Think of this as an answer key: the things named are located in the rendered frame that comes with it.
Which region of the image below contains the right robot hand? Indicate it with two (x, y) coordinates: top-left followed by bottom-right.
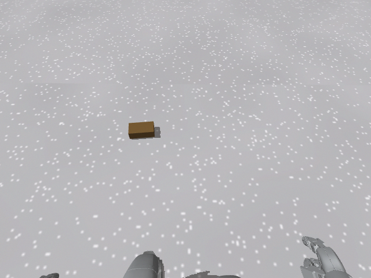
(300, 236), (346, 278)

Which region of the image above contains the carton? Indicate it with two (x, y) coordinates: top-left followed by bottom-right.
(128, 121), (155, 139)

